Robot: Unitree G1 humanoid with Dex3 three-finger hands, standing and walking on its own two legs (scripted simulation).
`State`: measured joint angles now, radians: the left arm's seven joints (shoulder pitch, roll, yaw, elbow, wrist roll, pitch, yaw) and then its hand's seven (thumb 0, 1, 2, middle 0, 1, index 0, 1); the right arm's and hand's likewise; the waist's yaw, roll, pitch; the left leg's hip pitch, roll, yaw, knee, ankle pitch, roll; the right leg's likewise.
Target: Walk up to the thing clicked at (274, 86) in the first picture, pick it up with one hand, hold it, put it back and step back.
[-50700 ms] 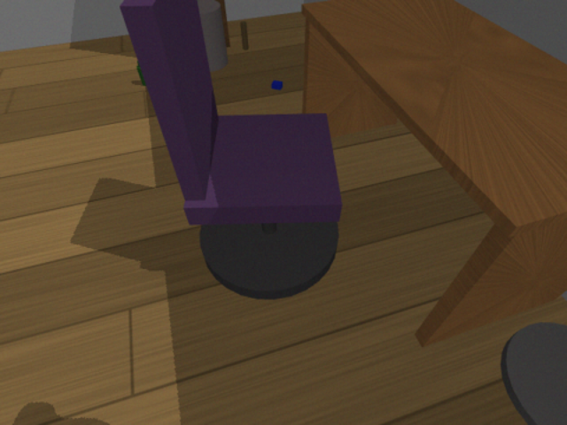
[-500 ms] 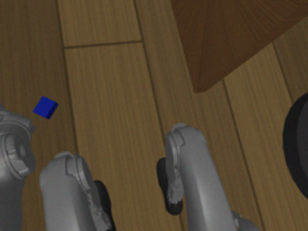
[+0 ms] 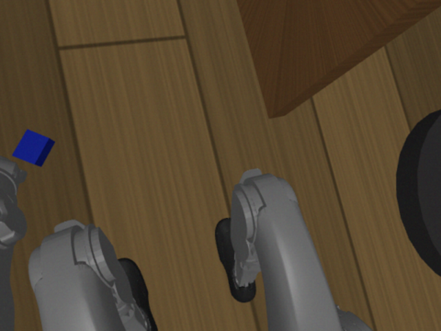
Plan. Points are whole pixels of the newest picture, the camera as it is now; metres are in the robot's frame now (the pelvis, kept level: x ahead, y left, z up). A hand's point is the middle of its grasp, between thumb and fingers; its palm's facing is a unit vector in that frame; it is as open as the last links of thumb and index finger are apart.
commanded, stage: rise first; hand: left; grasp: from above
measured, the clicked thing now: (34, 148) +0.49 +0.28 -0.31
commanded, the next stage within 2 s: approach in 1.98 s
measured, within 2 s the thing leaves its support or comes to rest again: neither
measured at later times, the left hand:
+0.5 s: hand out of the picture +0.46 +0.31 -0.19, palm faces -0.15 -0.40 -0.91, open 13.0 cm
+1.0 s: hand out of the picture +0.47 +0.32 -0.20, palm faces -0.16 -0.40 -0.90, open 12.6 cm
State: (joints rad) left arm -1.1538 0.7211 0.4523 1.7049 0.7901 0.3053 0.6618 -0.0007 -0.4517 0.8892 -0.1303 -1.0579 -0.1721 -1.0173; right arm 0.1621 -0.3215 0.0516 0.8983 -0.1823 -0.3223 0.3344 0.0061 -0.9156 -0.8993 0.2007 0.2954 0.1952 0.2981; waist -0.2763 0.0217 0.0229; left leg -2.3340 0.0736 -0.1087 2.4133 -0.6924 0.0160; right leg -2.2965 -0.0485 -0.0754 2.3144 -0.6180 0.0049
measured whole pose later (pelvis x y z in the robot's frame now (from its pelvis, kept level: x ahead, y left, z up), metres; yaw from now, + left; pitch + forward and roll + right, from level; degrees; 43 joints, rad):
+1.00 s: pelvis +0.00 +0.00 -0.01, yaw -3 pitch +32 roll -10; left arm -1.22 0.87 0.44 1.75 0.84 0.30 0.65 0.00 -0.28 0.75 -0.34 -0.81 -0.35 -0.80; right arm 0.19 -0.35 0.14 0.86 -0.20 -0.35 0.39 0.00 -0.91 -0.90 0.20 0.29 0.19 0.30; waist -0.35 -0.02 0.10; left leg -2.36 0.07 -0.16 2.47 -0.70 0.02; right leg -2.29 -0.04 -0.12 2.33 -0.61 0.01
